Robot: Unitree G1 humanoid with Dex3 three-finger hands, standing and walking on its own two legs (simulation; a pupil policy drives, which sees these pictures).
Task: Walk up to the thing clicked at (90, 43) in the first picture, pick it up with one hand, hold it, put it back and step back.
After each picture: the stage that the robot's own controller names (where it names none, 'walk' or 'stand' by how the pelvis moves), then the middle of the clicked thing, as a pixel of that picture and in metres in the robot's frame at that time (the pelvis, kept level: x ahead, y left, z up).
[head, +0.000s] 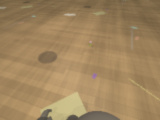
stand; (90, 43) +1.74 +0.05 -0.72
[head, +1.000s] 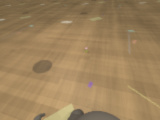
walk; (86, 50) +1.60 +0.25 -0.71
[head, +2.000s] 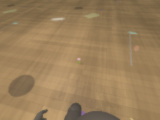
walk; (78, 60) +1.06 +0.30 -0.71
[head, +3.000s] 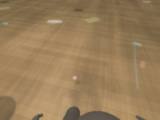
walk; (74, 79) +0.65 +0.23 -0.70
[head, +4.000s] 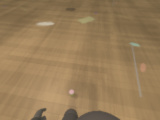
walk; (71, 93) +0.41 +0.21 -0.70
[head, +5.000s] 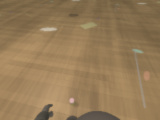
stand; (72, 101) +0.34 +0.21 -0.72
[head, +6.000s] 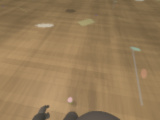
stand; (70, 100) +0.31 +0.21 -0.71
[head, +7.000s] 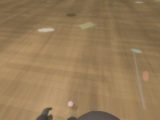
stand; (70, 104) +0.29 +0.22 -0.73
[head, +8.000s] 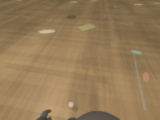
stand; (71, 105) +0.30 +0.22 -0.73
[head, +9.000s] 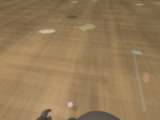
stand; (70, 105) +0.30 +0.23 -0.73
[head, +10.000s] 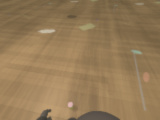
stand; (70, 105) +0.29 +0.23 -0.73
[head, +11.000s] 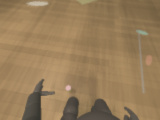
go down; (68, 88) +0.33 +0.22 -0.62
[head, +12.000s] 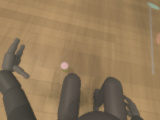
go down; (64, 67) +0.41 +0.22 -0.31
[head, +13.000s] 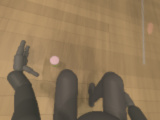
close in; (54, 61) +0.40 +0.24 -0.26
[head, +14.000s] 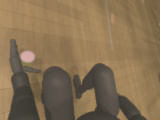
close; (27, 58) +0.40 +0.26 -0.23
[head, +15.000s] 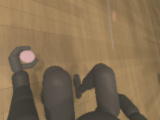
lift; (27, 58) +0.39 +0.26 -0.22
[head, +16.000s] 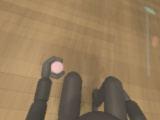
lift; (57, 68) +0.32 +0.25 -0.08
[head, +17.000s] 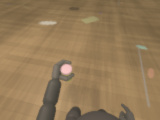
lift; (67, 73) +0.32 +0.17 +0.06
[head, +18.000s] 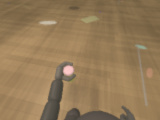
hold; (69, 74) +0.33 +0.16 +0.02
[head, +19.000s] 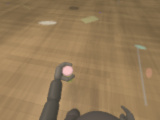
hold; (68, 74) +0.33 +0.17 +0.01
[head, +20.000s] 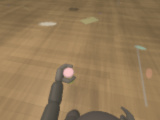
crouch; (69, 76) +0.32 +0.16 +0.01
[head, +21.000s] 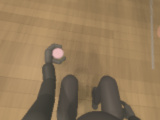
crouch; (59, 56) +0.44 +0.21 -0.09
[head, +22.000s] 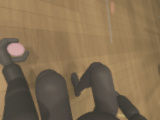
lower; (17, 52) +0.43 +0.28 -0.23
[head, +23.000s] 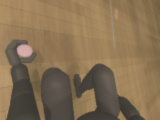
lower; (25, 53) +0.41 +0.27 -0.23
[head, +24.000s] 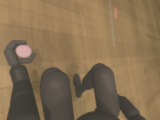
lower; (24, 53) +0.41 +0.27 -0.23
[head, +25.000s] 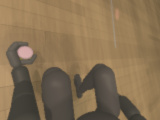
lower; (26, 54) +0.41 +0.27 -0.23
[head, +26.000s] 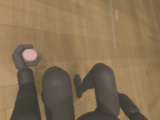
loosen; (30, 57) +0.40 +0.25 -0.23
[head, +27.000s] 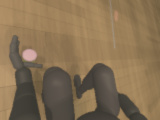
withdraw; (29, 57) +0.40 +0.25 -0.23
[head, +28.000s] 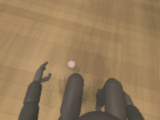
walk; (71, 65) +0.42 +0.19 -0.34
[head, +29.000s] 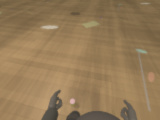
stand; (72, 102) +0.33 +0.18 -0.66
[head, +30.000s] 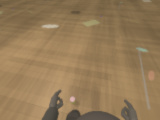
stand; (72, 100) +0.34 +0.19 -0.67
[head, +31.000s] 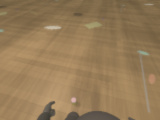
stand; (73, 101) +0.34 +0.18 -0.70
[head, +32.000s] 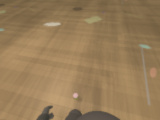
walk; (75, 96) +0.36 +0.19 -0.72
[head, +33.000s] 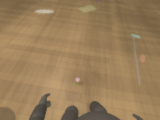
walk; (77, 80) +0.52 +0.12 -0.71
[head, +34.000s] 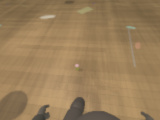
walk; (77, 67) +0.80 +0.29 -0.69
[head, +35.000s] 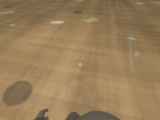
stand; (79, 66) +0.99 +0.21 -0.71
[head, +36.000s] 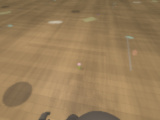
stand; (79, 66) +1.00 +0.21 -0.72
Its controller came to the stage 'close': yes
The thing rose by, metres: 0.73
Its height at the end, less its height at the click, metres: +0.00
